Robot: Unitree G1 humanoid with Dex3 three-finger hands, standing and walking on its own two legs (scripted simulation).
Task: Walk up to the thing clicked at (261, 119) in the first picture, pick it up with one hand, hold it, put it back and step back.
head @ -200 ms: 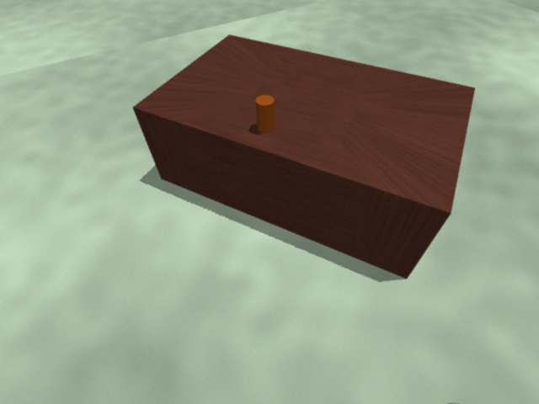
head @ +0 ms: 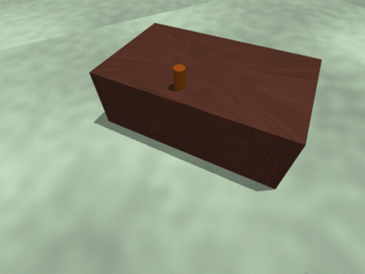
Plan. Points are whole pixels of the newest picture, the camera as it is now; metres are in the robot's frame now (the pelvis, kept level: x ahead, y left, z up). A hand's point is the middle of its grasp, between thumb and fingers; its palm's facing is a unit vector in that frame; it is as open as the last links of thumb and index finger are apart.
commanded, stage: stand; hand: left
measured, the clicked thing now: (179, 77) +1.09 +0.03 -0.27
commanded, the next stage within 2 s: walk up in 0.92 s
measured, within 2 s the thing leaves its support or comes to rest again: neither
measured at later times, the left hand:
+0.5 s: hand out of the picture +0.08 +0.25 -0.15, palm faces -0.03 -0.94 -0.34, open 7.4 cm
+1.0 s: hand out of the picture +0.08 +0.26 -0.15, palm faces -0.05 -0.94 -0.34, open 7.4 cm
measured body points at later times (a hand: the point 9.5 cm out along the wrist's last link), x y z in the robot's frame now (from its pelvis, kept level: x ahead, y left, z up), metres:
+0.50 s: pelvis +0.01 +0.00 +0.00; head +0.02 +0.00 +0.45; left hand +0.09 +0.30 -0.13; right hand +0.09 -0.29 -0.13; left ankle +0.00 +0.13 -0.75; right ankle +0.00 -0.11 -0.75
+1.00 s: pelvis +0.02 +0.01 +0.00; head +0.02 +0.00 +0.45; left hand +0.08 +0.31 -0.13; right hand +0.09 -0.30 -0.13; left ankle +0.00 +0.13 -0.74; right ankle +0.00 -0.11 -0.75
